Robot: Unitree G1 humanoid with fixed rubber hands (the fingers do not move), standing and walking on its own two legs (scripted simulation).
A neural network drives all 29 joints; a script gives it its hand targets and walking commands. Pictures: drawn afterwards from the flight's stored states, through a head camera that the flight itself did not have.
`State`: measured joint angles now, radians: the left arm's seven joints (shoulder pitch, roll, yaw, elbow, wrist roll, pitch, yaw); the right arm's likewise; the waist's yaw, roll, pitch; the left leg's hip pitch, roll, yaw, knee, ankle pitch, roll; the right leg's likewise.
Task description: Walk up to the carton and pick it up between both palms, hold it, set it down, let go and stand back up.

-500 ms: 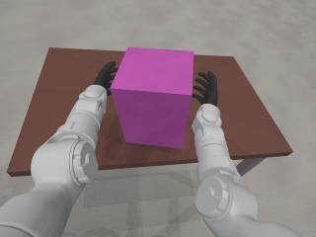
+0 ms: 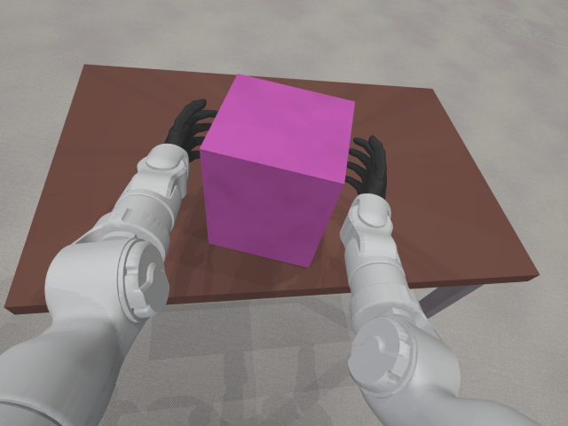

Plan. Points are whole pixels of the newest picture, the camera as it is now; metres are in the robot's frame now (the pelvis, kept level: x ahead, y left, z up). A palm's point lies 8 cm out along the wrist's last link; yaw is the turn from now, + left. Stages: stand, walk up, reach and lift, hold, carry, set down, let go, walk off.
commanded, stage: set down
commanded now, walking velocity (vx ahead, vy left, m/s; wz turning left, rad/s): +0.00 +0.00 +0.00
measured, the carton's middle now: (275, 178) +0.48 -0.04 +0.02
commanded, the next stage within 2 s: none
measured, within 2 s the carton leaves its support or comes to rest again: neither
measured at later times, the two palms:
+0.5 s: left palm (183, 155) +0.47 +0.10 +0.08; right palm (372, 200) +0.39 -0.16 +0.09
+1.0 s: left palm (184, 154) +0.48 +0.10 +0.08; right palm (371, 199) +0.39 -0.16 +0.08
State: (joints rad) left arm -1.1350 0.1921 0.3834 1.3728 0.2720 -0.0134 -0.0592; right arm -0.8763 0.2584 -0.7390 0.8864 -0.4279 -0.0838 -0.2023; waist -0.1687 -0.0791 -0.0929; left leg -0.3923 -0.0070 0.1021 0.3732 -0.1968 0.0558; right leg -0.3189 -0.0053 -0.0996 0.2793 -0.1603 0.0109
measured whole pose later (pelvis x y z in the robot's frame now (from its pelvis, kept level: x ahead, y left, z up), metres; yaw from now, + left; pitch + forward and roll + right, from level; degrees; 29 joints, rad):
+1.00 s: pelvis -0.01 -0.01 +0.00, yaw -1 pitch +12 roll -1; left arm -1.13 0.13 0.59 1.27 0.46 -0.05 -0.11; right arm -0.87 0.31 -0.83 0.80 -0.52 -0.15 -0.18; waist -0.13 -0.09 -0.04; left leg -0.39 0.00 0.11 0.35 -0.17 0.06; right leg -0.33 0.00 -0.09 0.26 -0.15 0.00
